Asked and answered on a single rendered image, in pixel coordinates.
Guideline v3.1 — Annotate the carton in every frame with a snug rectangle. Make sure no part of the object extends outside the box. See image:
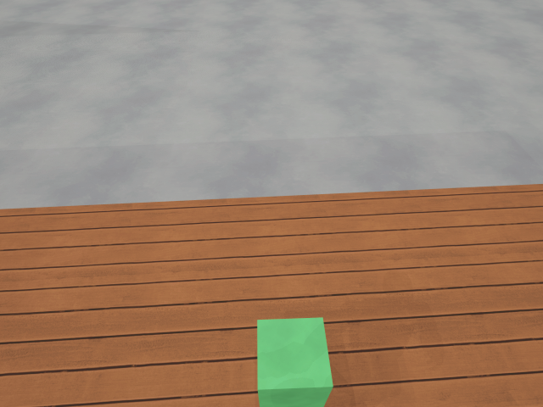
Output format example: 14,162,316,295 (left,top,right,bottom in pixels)
257,317,333,407

